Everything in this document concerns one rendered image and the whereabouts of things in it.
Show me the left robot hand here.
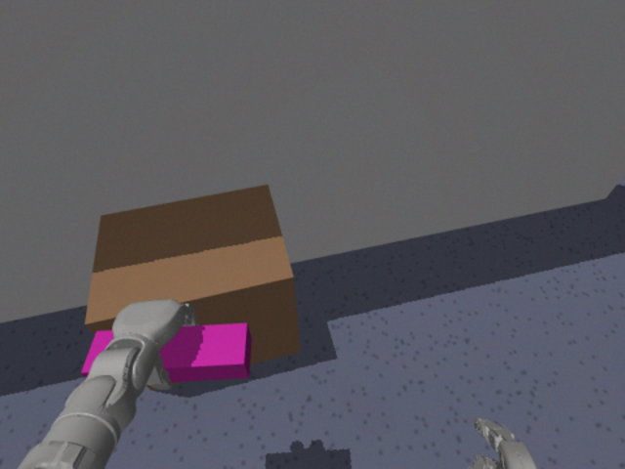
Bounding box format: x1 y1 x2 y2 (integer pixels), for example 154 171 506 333
112 299 199 390

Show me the left robot arm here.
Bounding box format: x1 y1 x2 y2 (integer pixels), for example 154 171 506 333
18 333 158 469

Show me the right robot hand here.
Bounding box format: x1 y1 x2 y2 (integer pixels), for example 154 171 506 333
468 418 538 469

